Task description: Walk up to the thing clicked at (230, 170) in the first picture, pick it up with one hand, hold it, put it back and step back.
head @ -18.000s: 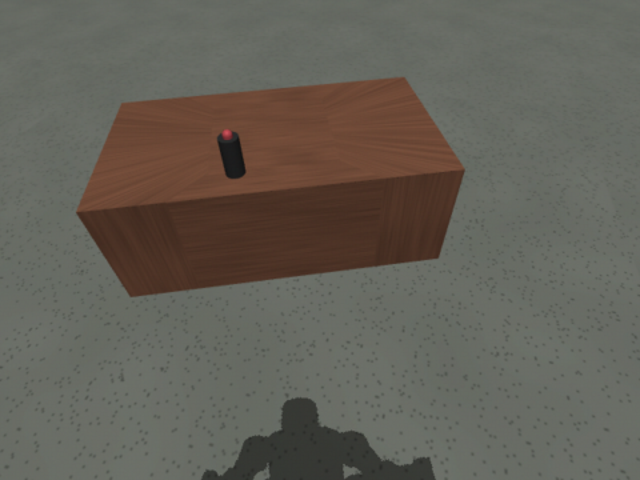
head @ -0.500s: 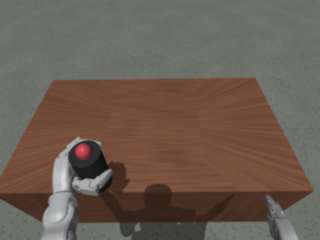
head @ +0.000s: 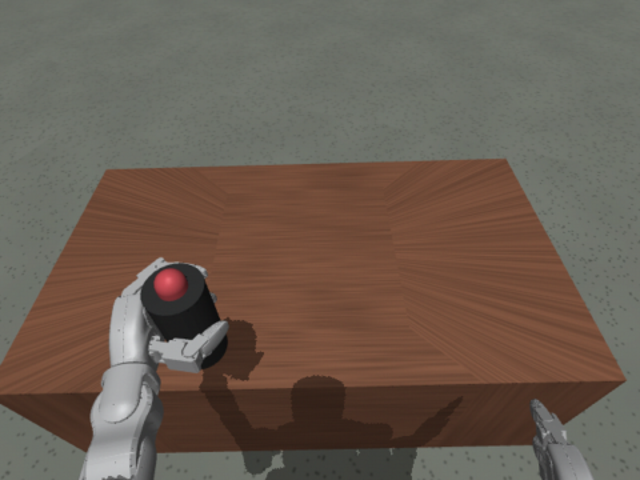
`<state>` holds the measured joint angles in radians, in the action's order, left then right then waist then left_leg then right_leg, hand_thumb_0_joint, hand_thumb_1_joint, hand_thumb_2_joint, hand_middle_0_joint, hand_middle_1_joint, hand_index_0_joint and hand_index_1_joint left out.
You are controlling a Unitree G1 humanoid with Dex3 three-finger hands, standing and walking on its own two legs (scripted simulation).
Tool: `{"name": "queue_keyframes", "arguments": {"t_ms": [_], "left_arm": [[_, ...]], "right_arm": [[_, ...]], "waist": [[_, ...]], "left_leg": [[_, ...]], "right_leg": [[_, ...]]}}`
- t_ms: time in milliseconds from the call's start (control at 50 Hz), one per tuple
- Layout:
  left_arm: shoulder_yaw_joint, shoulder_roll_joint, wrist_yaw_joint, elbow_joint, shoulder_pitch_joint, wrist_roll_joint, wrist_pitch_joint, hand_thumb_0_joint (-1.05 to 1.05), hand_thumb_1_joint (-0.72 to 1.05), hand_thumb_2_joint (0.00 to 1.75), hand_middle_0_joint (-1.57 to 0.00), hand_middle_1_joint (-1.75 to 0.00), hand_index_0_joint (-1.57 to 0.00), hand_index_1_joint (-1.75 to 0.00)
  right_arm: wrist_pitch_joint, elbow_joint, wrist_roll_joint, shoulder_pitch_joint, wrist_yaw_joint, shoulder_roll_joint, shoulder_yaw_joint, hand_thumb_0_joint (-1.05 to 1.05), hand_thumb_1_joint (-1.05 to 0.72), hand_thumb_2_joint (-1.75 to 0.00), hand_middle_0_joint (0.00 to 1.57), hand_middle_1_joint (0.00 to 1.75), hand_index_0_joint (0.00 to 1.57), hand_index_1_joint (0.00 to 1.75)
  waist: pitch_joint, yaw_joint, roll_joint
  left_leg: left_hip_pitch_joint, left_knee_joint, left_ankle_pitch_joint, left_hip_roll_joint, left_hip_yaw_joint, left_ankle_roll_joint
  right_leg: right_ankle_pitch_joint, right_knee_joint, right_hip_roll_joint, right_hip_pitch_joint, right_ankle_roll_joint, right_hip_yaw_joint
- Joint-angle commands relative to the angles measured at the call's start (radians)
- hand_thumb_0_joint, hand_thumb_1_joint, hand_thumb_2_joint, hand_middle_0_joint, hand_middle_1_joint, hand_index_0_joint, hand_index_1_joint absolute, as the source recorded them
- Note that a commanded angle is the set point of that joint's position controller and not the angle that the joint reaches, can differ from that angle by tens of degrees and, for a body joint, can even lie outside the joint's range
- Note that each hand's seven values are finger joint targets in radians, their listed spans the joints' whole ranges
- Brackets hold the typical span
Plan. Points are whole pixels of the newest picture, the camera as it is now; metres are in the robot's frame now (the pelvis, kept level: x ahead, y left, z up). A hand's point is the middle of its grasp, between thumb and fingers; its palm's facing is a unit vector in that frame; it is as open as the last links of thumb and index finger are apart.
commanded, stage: hold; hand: left
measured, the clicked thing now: (186, 314) +0.33 +0.16 +0.07
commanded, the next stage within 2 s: crouch in 0.10 s
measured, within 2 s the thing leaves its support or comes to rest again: neither
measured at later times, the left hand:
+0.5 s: hand (197, 328) +0.34 +0.17 +0.01, palm faces +0.10 -1.00 -0.01, open 9.2 cm
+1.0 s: hand (220, 303) +0.44 +0.16 -0.07, palm faces +0.10 -1.00 +0.00, open 9.2 cm
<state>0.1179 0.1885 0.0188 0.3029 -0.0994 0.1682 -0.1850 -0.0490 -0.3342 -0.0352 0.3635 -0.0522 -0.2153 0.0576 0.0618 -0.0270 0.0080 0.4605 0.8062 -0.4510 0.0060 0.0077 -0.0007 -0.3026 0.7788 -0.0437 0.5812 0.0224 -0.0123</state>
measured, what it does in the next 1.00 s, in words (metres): lowers itself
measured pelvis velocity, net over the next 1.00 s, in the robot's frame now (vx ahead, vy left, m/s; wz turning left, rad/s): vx -0.03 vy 0.01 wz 0.00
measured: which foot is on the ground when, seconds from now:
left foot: down 0.00-1.00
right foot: down 0.00-1.00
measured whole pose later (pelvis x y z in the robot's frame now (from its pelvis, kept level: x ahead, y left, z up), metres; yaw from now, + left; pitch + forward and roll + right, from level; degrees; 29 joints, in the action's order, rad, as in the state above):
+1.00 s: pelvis -0.03 +0.01 -0.07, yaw +0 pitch +22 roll -2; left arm 0.33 0.35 0.02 1.11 -0.67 0.06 -0.58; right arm -0.07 0.01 0.06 0.40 0.05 -0.25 0.03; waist 0.12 -0.21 0.04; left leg 1.05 1.23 -0.57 0.00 0.03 0.00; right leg -0.37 1.12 -0.04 1.14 0.02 -0.02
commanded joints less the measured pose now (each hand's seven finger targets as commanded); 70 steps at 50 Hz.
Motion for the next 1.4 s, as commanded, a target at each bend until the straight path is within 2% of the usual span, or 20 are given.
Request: {"name": "queue_keyframes", "arguments": {"t_ms": [0, 80, 100, 200, 220, 240, 300, 380, 420, 440, 580, 700, 760, 880, 1040, 1100, 1160, 1240, 1320, 1380], "left_arm": [[0.057, 0.121, -0.010, -0.291, -0.269, 0.015, -0.112, 0.00, 0.13, 1.22, -1.23, -1.37, -1.24, -1.37], [0.087, 0.150, -0.015, -0.317, -0.272, 0.013, -0.129, 0.00, 0.13, 1.22, -1.23, -1.37, -1.24, -1.38], [0.057, 0.115, -0.014, -0.305, -0.253, 0.010, -0.130, 0.00, 0.12, 1.21, -1.23, -1.37, -1.24, -1.38], [0.082, 0.161, -0.013, -0.331, -0.305, 0.003, -0.161, 0.00, 0.20, 1.18, -1.24, -1.33, -1.25, -1.33], [0.053, 0.135, -0.006, -0.317, -0.317, -0.001, -0.165, 0.00, 0.26, 1.21, -1.27, -1.35, -1.28, -1.36], [0.008, 0.078, 0.000, -0.274, -0.287, 0.004, -0.160, 0.00, 0.26, 1.23, -1.30, -1.38, -1.31, -1.38], [0.018, 0.084, 0.011, -0.191, -0.367, 0.017, -0.172, 0.00, 0.27, 1.25, -1.30, -1.38, -1.31, -1.39], [0.075, 0.145, 0.020, 0.042, -0.433, -0.002, -0.197, 0.00, 0.26, 1.23, -1.28, -1.35, -1.29, -1.36], [0.069, 0.138, 0.029, 0.088, -0.510, -0.009, -0.236, 0.00, 0.28, 1.23, -1.28, -1.35, -1.29, -1.36], [0.102, 0.169, 0.031, 0.100, -0.550, -0.003, -0.258, 0.00, 0.31, 1.23, -1.29, -1.35, -1.30, -1.36], [0.189, 0.301, 0.027, 0.231, -0.796, -0.012, -0.392, 0.00, 0.25, 1.24, -1.31, -1.39, -1.32, -1.39], [0.171, 0.304, 0.019, 0.375, -0.920, -0.054, -0.454, 0.00, 0.25, 1.25, -1.33, -1.41, -1.34, -1.41], [0.182, 0.296, 0.026, 0.516, -0.907, -0.060, -0.455, 0.00, 0.30, 1.27, -1.35, -1.42, -1.36, -1.43], [0.227, 0.311, 0.009, 0.602, -0.932, -0.079, -0.476, 0.00, 0.32, 1.26, -1.35, -1.41, -1.37, -1.42], [0.259, 0.394, -0.008, 0.514, -1.109, -0.109, -0.516, 0.00, 0.27, 1.25, -1.33, -1.39, -1.34, -1.40], [0.249, 0.392, 0.000, 0.582, -1.088, -0.117, -0.509, 0.00, 0.25, 1.24, -1.30, -1.36, -1.30, -1.37], [0.271, 0.445, 0.004, 0.525, -1.120, -0.121, -0.509, 0.00, 0.25, 1.24, -1.28, -1.35, -1.28, -1.36], [0.281, 0.432, 0.009, 0.590, -1.089, -0.114, -0.487, 0.00, 0.23, 1.25, -1.28, -1.36, -1.28, -1.37], [0.283, 0.430, 0.008, 0.679, -1.068, -0.127, -0.476, 0.00, 0.22, 1.25, -1.29, -1.38, -1.30, -1.39], [0.292, 0.449, 0.000, 0.656, -1.114, -0.128, -0.488, 0.00, 0.23, 1.25, -1.29, -1.38, -1.30, -1.38]], "right_arm": [[-0.063, 0.208, 0.008, -0.062, -0.011, -0.133, 0.068, 0.00, 0.53, -0.06, 0.05, 0.05, 0.05, 0.05], [-0.057, 0.167, 0.011, -0.048, -0.013, -0.150, 0.096, 0.00, 0.53, -0.06, 0.05, 0.05, 0.05, 0.05], [-0.060, 0.194, 0.013, -0.049, -0.011, -0.139, 0.083, 0.00, 0.53, -0.06, 0.05, 0.05, 0.05, 0.05], [-0.055, 0.144, 0.017, -0.036, -0.008, -0.119, 0.067, 0.00, 0.54, -0.05, 0.05, 0.05, 0.05, 0.05], [-0.063, 0.184, 0.019, -0.050, -0.006, -0.111, 0.058, 0.00, 0.55, -0.05, 0.05, 0.05, 0.05, 0.05], [-0.069, 0.201, 0.018, -0.057, -0.005, -0.097, 0.038, 0.00, 0.54, -0.05, 0.05, 0.05, 0.05, 0.05], [-0.077, 0.244, 0.015, -0.058, -0.008, -0.100, 0.020, 0.00, 0.55, -0.05, 0.05, 0.05, 0.05, 0.05], [-0.085, 0.199, 0.023, -0.025, -0.003, -0.138, 0.051, 0.00, 0.56, -0.05, 0.05, 0.05, 0.05, 0.05], [-0.094, 0.213, 0.030, -0.011, 0.008, -0.113, 0.028, 0.00, 0.57, -0.04, 0.05, 0.05, 0.05, 0.05], [-0.104, 0.250, 0.031, -0.017, 0.011, -0.143, 0.050, 0.00, 0.57, -0.04, 0.05, 0.05, 0.05, 0.05], [-0.120, 0.392, 0.061, 0.005, 0.044, -0.142, 0.024, 0.00, 0.55, -0.05, 0.05, 0.05, 0.05, 0.05], [-0.104, 0.481, 0.085, 0.003, 0.057, -0.166, 0.045, 0.00, 0.53, -0.06, 0.05, 0.05, 0.05, 0.05], [-0.092, 0.465, 0.090, 0.037, 0.059, -0.204, 0.084, 0.00, 0.53, -0.05, 0.05, 0.05, 0.05, 0.05], [-0.074, 0.509, 0.095, 0.074, 0.086, -0.192, 0.077, 0.00, 0.55, -0.05, 0.05, 0.05, 0.05, 0.05], [-0.062, 0.558, 0.105, 0.081, 0.094, -0.194, 0.083, 0.00, 0.53, -0.05, 0.05, 0.05, 0.05, 0.05], [-0.057, 0.607, 0.107, 0.071, 0.095, -0.199, 0.069, 0.00, 0.53, -0.06, 0.05, 0.05, 0.05, 0.05], [-0.041, 0.574, 0.110, 0.118, 0.094, -0.203, 0.078, 0.00, 0.53, -0.06, 0.05, 0.05, 0.05, 0.05], [-0.031, 0.610, 0.104, 0.119, 0.096, -0.213, 0.090, 0.00, 0.53, -0.06, 0.05, 0.05, 0.05, 0.05], [-0.032, 0.631, 0.100, 0.088, 0.096, -0.210, 0.093, 0.00, 0.53, -0.06, 0.05, 0.05, 0.05, 0.05], [-0.038, 0.687, 0.102, 0.069, 0.096, -0.206, 0.074, 0.00, 0.54, -0.05, 0.05, 0.05, 0.05, 0.05]], "waist": [[0.271, 0.020, 0.009], [0.291, 0.016, -0.030], [0.303, 0.005, -0.017], [0.297, 0.008, -0.054], [0.257, -0.010, -0.027], [0.265, -0.020, -0.004], [0.229, -0.044, 0.031], [0.126, -0.061, 0.041], [0.178, -0.074, 0.003], [0.210, -0.077, 0.010], [0.466, -0.086, -0.062], [0.590, -0.113, -0.145], [0.560, -0.140, -0.133], [0.529, -0.164, -0.120], [0.672, -0.196, -0.192], [0.684, -0.202, -0.184], [0.731, -0.207, -0.247], [0.707, -0.224, -0.235], [0.594, -0.246, -0.174], [0.619, -0.251, -0.170]], "left_leg": [[0.009, -0.140, 0.253, 0.008, -0.001, -0.007], [0.008, -0.128, 0.265, 0.015, -0.012, -0.006], [0.004, -0.122, 0.290, 0.011, -0.010, -0.009], [0.010, -0.112, 0.297, 0.009, -0.005, -0.011], [0.023, -0.116, 0.259, 0.010, -0.008, -0.005], [0.023, -0.116, 0.253, 0.007, -0.006, -0.004], [0.039, -0.119, 0.191, 0.009, -0.006, 0.006], [0.123, -0.103, 0.100, 0.009, -0.006, 0.011], [0.129, -0.072, 0.116, 0.010, -0.005, 0.006], [0.137, -0.055, 0.103, 0.012, -0.004, 0.008], [0.211, 0.069, 0.172, 0.023, -0.002, -0.006], [0.257, 0.136, 0.207, 0.017, 0.019, -0.022], [0.303, 0.163, 0.205, 0.011, 0.027, -0.024], [0.360, 0.206, 0.217, 0.003, 0.045, -0.028], [0.400, 0.292, 0.252, 0.009, 0.037, -0.022], [0.413, 0.308, 0.248, 0.010, 0.040, -0.023], [0.393, 0.336, 0.299, 0.015, 0.031, -0.023], [0.426, 0.348, 0.312, 0.012, 0.032, -0.021], [0.542, 0.340, 0.157, 0.015, 0.026, -0.007], [0.538, 0.343, 0.133, 0.014, 0.030, -0.005]], "right_leg": [[0.169, -0.083, 0.021, -0.245, -0.032, -0.026], [0.196, -0.077, 0.015, -0.248, -0.032, -0.013], [0.218, -0.072, 0.016, -0.256, -0.034, -0.014], [0.217, -0.062, 0.015, -0.231, -0.036, -0.014], [0.192, -0.072, 0.015, -0.212, -0.031, -0.013], [0.189, -0.070, 0.018, -0.210, -0.030, -0.016], [0.145, -0.081, 0.015, -0.180, -0.024, -0.017], [0.064, -0.073, 0.011, -0.064, -0.023, -0.016], [0.077, -0.041, 0.012, -0.031, -0.029, -0.016], [0.070, -0.028, 0.011, -0.026, -0.028, -0.014], [0.143, 0.082, 0.007, -0.037, -0.038, 0.002], [0.152, 0.166, 0.019, 0.040, -0.055, -0.007], [0.147, 0.194, 0.027, 0.108, -0.058, -0.015], [0.118, 0.249, 0.045, 0.212, -0.062, -0.041], [0.173, 0.334, 0.042, 0.226, -0.061, -0.023], [0.176, 0.349, 0.043, 0.232, -0.063, -0.022], [0.222, 0.366, 0.037, 0.223, -0.062, -0.016], [0.244, 0.374, 0.037, 0.228, -0.061, -0.014], [0.136, 0.349, 0.034, 0.250, -0.053, -0.002], [0.106, 0.349, 0.036, 0.259, -0.051, -0.003]]}}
